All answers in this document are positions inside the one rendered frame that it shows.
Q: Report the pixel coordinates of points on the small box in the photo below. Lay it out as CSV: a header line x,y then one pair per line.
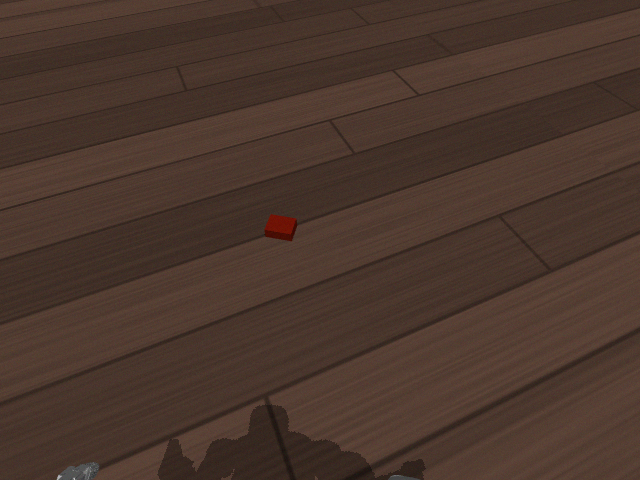
x,y
281,227

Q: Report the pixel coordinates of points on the left robot hand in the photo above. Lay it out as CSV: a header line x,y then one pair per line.
x,y
86,471

